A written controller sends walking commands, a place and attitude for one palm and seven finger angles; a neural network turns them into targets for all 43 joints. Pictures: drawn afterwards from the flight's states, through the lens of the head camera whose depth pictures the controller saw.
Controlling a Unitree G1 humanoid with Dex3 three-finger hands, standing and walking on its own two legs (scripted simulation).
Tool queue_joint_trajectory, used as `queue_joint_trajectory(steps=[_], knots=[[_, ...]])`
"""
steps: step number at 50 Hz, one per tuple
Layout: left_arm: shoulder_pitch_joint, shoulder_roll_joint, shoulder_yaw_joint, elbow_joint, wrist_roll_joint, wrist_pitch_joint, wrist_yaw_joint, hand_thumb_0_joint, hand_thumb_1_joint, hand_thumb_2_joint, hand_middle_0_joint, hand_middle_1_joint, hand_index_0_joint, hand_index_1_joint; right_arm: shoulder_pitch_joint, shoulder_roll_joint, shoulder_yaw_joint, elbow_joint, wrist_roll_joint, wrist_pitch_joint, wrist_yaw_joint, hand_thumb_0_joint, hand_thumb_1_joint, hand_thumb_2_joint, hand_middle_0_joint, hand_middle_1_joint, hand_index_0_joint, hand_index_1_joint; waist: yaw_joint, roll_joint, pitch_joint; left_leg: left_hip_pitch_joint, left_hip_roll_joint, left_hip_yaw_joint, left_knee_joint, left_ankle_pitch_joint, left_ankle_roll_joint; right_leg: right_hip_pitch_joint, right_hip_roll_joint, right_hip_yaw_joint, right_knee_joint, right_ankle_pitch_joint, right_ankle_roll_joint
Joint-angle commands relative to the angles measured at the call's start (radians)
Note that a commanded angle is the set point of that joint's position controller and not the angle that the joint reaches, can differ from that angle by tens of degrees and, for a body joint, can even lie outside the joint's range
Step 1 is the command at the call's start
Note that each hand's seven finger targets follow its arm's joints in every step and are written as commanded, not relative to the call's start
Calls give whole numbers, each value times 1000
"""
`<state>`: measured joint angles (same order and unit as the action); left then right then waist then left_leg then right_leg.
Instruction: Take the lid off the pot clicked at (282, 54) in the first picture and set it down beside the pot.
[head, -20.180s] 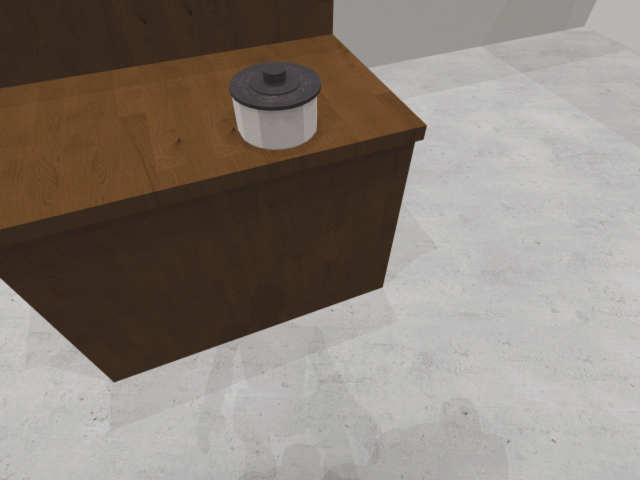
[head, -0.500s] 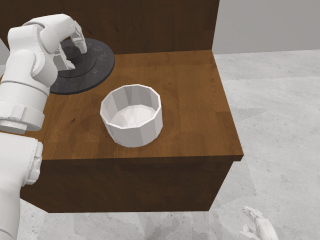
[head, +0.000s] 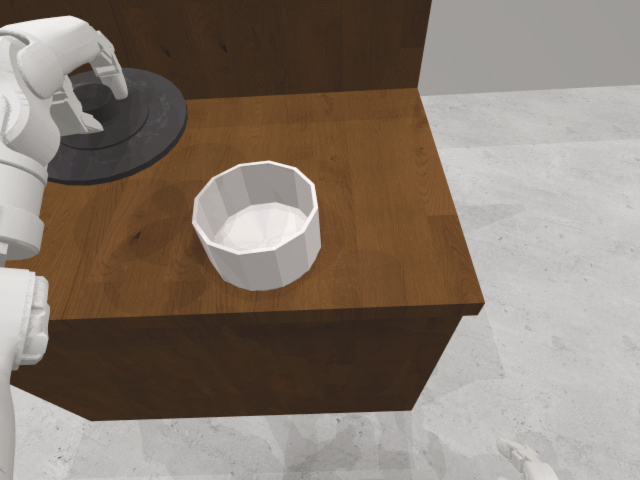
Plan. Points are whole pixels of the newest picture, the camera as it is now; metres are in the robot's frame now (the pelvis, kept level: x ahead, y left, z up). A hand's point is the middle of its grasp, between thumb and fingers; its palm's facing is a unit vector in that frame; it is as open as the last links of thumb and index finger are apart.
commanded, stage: move the lid sideways beside the pot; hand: left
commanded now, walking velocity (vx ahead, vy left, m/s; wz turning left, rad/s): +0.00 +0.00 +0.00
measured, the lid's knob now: (93, 103) +0.49 +0.26 +0.23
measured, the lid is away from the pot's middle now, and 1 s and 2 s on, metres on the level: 0.16 0.23 0.22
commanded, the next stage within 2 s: lower the lid onto the table in 0.62 s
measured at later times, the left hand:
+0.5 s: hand (19, 110) +0.45 +0.31 +0.25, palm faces -0.22 -0.06 -0.97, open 8.1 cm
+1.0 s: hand (23, 131) +0.44 +0.32 +0.23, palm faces -0.27 -0.08 -0.96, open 8.1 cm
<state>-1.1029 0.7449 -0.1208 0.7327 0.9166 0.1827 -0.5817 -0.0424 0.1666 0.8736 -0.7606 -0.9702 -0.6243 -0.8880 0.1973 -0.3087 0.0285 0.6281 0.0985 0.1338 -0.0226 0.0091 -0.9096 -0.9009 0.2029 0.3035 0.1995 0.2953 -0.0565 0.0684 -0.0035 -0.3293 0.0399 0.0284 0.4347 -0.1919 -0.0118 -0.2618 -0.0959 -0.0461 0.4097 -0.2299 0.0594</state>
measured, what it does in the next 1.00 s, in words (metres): stands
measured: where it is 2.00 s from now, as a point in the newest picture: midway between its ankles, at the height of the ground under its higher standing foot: outside the picture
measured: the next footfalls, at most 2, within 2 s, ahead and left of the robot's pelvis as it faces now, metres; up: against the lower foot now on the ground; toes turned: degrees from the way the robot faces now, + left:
none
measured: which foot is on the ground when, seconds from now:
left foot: down 0.00-1.00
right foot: down 0.00-1.00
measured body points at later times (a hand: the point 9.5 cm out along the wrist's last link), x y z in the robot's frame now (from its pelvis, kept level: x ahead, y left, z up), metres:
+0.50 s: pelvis +0.01 +0.00 +0.00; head +0.07 -0.02 +0.45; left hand +0.46 +0.31 +0.30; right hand +0.12 -0.27 -0.13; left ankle +0.01 +0.13 -0.74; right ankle -0.02 -0.16 -0.74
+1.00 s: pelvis +0.01 +0.00 +0.00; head +0.06 -0.02 +0.45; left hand +0.45 +0.32 +0.28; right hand +0.13 -0.27 -0.13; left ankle +0.01 +0.13 -0.74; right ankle -0.02 -0.16 -0.74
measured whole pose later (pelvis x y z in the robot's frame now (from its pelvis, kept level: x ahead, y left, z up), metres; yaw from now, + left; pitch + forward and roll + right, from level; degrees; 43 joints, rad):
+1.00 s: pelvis +0.01 +0.00 +0.00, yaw +1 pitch +6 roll -1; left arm -1.03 0.85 -0.04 0.76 0.91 0.11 -0.60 -0.04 0.17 0.87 -0.76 -0.97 -0.62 -0.89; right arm 0.20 -0.32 0.02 0.63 0.11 0.17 -0.03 0.01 -0.91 -0.90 0.20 0.30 0.20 0.30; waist -0.05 0.07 0.01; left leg -0.35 0.05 0.00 0.46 -0.21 -0.01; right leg -0.25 -0.09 -0.07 0.39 -0.23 0.06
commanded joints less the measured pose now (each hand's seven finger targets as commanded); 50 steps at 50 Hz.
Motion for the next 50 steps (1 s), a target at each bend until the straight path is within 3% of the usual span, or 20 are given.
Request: queue_joint_trajectory(steps=[1,5,8,9,12,15,17,20,26,29,31,33,37,38,40,42,44,46,48,50], knots=[[-530,357,157,-206,13,-17,50,0,581,1059,-914,-1052,-832,-1001,-47,-146,-58,-135,-3,-34,-7,0,-900,-900,200,300,200,300,17,13,-450,270,-76,-7,5,336,81,83,101,-41,-12,331,-93],[-495,380,170,-114,28,-29,39,0,581,1059,-914,-1052,-832,-1001,-36,-143,-53,-131,2,-20,-11,0,-900,-900,200,300,200,300,8,-38,-394,224,-79,6,-2,270,82,75,104,-48,-24,306,-84],[-539,425,191,-194,29,-53,42,0,581,1059,-914,-1052,-832,-1001,-38,-146,-58,-139,2,-13,-11,0,-900,-900,200,300,200,300,11,-3,-453,253,-79,3,10,314,87,97,104,-43,-15,338,-86],[-534,394,165,-180,27,-54,39,0,581,1059,-914,-1052,-832,-1001,-37,-140,-57,-140,3,-15,-15,0,-900,-900,200,300,200,300,2,8,-441,259,-79,7,11,314,89,82,105,-45,-21,330,-84],[-523,444,198,-186,22,-70,41,0,581,1059,-914,-1052,-832,-1001,-10,-151,-60,-125,3,-9,-17,0,-900,-900,200,300,200,300,3,11,-452,269,-75,2,10,316,89,88,110,-47,-27,321,-82],[-531,375,138,-185,9,-78,31,0,581,1059,-914,-1052,-832,-1001,-20,-144,-58,-120,8,-7,-20,0,-900,-900,200,300,200,300,-8,51,-409,285,-70,0,14,340,89,44,112,-56,-35,312,-83],[-524,461,209,-224,14,-86,41,0,581,1059,-914,-1052,-832,-1001,-4,-151,-62,-117,1,-7,-20,0,-900,-900,200,300,200,300,2,55,-472,306,-72,-5,21,375,91,78,115,-48,-31,326,-83],[-517,473,227,-225,13,-96,38,0,581,1059,-914,-1052,-832,-1001,-13,-150,-62,-116,3,-4,-20,0,-900,-900,200,300,200,300,6,69,-472,309,-70,-7,27,414,92,77,111,-53,-25,350,-85],[-436,466,229,-218,0,-91,34,0,581,1059,-914,-1052,-832,-1001,-19,-157,-66,-121,4,7,-5,0,-900,-900,200,300,200,300,6,76,-443,303,-69,-13,38,459,87,57,112,-56,-25,354,-87],[-416,471,237,-185,5,-89,26,0,581,1059,-914,-1052,-832,-1001,-21,-153,-61,-122,8,16,-5,0,-900,-900,200,300,200,300,10,22,-421,272,-71,-3,33,401,89,64,115,-61,-26,349,-82],[-450,430,189,-231,-8,-92,24,0,581,1059,-914,-1052,-832,-1001,-27,-154,-65,-122,7,18,-5,0,-900,-900,200,300,200,300,-2,42,-440,295,-67,-4,34,410,89,54,112,-60,-31,343,-83],[-452,496,247,-209,10,-96,29,0,581,1059,-914,-1052,-832,-1001,-25,-153,-60,-121,4,17,-10,0,-900,-900,200,300,200,300,8,42,-446,280,-73,-3,36,387,93,72,116,-59,-28,344,-82],[-472,508,258,-213,5,-86,34,0,581,1059,-914,-1052,-832,-1001,-19,-151,-63,-117,3,9,-9,0,-900,-900,200,300,200,300,8,75,-483,303,-75,-7,37,435,93,87,116,-55,-17,363,-82],[-429,475,237,-135,6,-77,27,0,581,1059,-914,-1052,-832,-1001,-18,-149,-58,-112,7,8,-10,0,-900,-900,200,300,200,300,4,44,-418,267,-76,-6,36,392,90,65,118,-66,-25,345,-82],[-407,429,196,-98,-3,-70,18,0,581,1059,-914,-1052,-832,-1001,-17,-150,-57,-112,13,9,-9,0,-900,-900,200,300,200,300,1,-1,-377,241,-76,2,25,332,89,52,117,-69,-31,327,-79],[-462,433,185,-212,-1,-71,26,0,581,1059,-914,-1052,-832,-1001,-26,-149,-60,-123,10,10,-7,0,-900,-900,200,300,200,300,2,37,-444,282,-75,-2,24,370,90,74,117,-60,-27,332,-80],[-467,414,168,-187,4,-68,28,0,581,1059,-914,-1052,-832,-1001,-19,-148,-58,-112,11,3,-14,0,-900,-900,200,300,200,300,-4,37,-416,284,-71,-3,22,342,91,56,120,-66,-34,313,-80],[-455,461,204,-197,-3,-76,37,0,581,1059,-914,-1052,-832,-1001,-13,-160,-62,-107,6,-2,-17,0,-900,-900,200,300,200,300,-3,58,-432,286,-72,-7,27,348,91,65,117,-59,-33,316,-85],[-462,432,191,-187,3,-82,36,0,581,1059,-914,-1052,-832,-1001,-15,-149,-59,-108,6,-6,-20,0,-900,-900,200,300,200,300,-2,49,-427,283,-76,-6,23,328,93,64,121,-64,-34,306,-82],[-450,465,217,-174,3,-89,40,0,581,1059,-914,-1052,-832,-1001,-13,-154,-57,-108,6,-7,-20,0,-900,-900,200,300,200,300,4,53,-422,268,-76,-8,19,324,91,70,119,-64,-28,307,-84]])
